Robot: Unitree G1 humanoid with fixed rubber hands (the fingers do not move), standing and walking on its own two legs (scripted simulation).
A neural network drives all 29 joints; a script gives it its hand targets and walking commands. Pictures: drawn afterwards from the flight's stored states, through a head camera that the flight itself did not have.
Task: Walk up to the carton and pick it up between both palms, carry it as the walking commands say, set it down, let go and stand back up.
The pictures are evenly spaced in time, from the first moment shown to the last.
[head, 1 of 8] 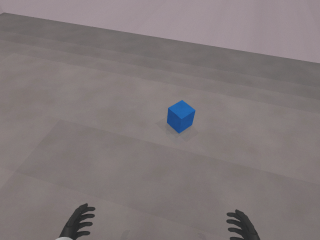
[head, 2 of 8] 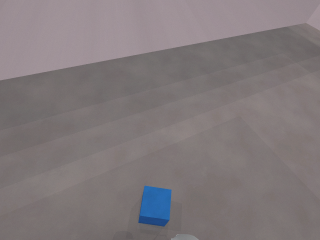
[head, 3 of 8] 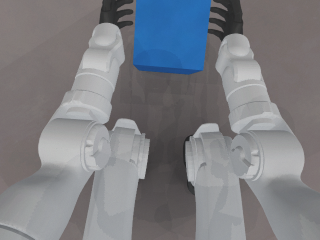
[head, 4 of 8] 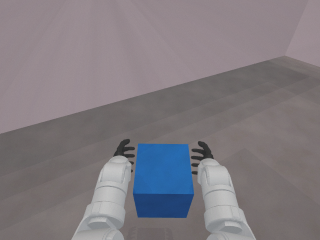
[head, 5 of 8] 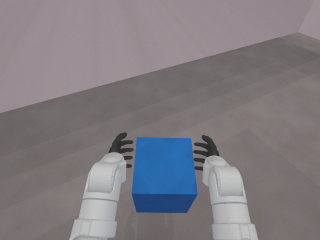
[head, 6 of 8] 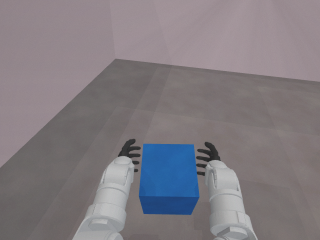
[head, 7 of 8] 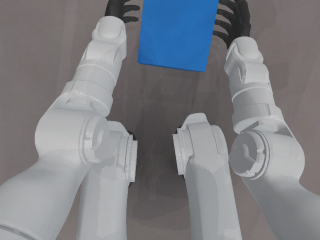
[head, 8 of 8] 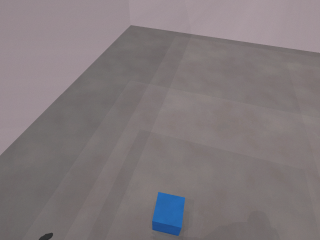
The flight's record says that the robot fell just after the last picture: no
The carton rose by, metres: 0.68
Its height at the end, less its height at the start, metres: +0.00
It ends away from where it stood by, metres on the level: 1.27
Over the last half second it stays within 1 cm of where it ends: yes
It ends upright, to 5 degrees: yes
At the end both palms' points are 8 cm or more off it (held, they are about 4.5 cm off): yes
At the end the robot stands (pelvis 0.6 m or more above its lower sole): yes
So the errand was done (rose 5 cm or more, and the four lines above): yes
